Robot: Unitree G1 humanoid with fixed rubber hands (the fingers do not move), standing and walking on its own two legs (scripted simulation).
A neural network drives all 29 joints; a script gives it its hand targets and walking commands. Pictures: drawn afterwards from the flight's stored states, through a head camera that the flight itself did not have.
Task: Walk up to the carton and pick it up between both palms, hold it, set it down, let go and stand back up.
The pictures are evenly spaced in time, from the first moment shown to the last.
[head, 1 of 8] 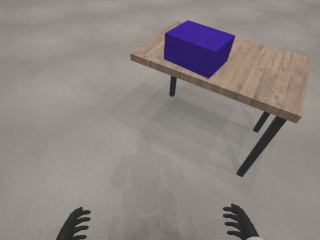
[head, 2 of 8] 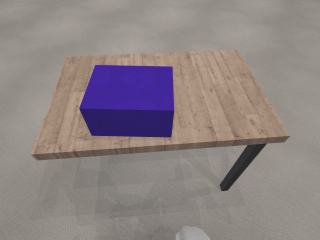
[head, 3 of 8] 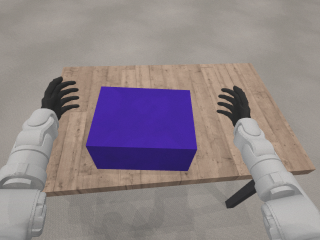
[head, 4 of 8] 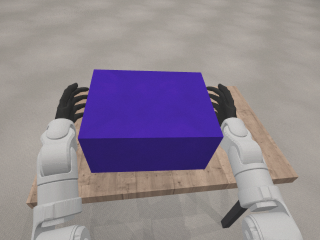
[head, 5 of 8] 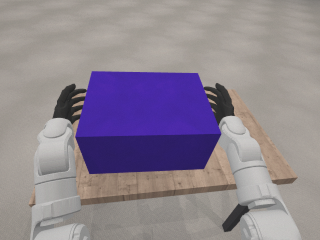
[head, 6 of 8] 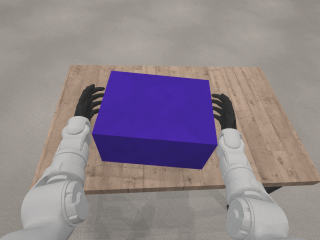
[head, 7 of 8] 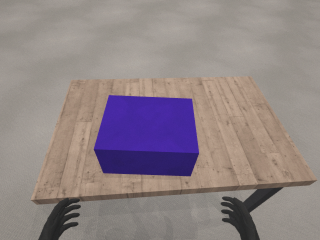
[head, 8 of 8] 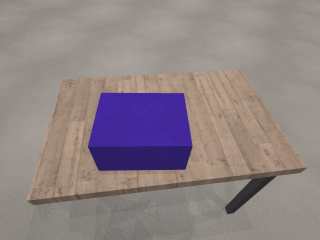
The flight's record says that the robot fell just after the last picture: no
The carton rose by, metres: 0.20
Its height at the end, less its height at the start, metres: +0.00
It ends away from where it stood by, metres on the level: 0.02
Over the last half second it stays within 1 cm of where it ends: yes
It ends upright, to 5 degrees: yes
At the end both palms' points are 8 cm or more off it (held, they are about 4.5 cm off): yes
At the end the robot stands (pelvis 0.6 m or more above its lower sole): yes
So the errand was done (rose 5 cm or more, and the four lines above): yes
